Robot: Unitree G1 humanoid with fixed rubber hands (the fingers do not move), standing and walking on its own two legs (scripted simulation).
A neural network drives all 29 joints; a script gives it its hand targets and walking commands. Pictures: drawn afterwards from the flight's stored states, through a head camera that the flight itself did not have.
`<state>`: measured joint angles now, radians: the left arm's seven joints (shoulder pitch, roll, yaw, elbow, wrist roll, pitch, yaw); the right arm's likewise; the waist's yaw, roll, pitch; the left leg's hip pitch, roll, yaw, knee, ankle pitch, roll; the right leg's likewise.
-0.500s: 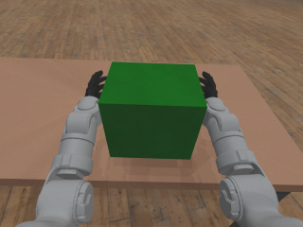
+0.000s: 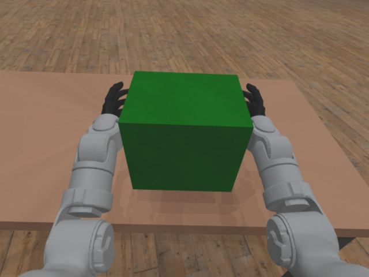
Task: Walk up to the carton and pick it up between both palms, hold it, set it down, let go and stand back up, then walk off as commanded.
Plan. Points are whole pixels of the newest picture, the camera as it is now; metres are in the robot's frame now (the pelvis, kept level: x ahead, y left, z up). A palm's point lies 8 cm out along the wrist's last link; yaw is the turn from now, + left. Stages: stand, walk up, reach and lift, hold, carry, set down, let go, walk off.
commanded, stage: reach and lift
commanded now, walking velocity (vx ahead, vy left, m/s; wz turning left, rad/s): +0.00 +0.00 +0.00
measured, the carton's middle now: (184, 132) +0.38 +0.00 +0.16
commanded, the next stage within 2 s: hold in 0.30 s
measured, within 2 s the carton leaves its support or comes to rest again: neither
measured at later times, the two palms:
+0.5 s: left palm (106, 116) +0.37 +0.16 +0.21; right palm (259, 116) +0.38 -0.15 +0.21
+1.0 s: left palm (105, 117) +0.37 +0.16 +0.21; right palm (259, 115) +0.38 -0.15 +0.21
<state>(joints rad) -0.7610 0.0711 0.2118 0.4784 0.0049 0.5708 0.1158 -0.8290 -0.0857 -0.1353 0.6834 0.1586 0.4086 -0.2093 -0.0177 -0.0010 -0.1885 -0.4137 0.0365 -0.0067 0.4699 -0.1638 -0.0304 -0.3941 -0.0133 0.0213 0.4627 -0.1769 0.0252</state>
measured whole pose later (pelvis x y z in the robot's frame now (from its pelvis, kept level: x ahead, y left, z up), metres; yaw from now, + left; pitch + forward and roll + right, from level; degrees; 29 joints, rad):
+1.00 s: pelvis -0.01 +0.00 +0.00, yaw +0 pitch +4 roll +0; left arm -0.76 0.07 0.22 0.43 0.01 0.68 0.11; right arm -0.84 -0.09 -0.14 0.62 0.17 0.52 -0.23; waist -0.02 0.00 -0.21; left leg -0.39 0.04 -0.01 0.47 -0.15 -0.03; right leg -0.37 -0.01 0.02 0.46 -0.17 0.03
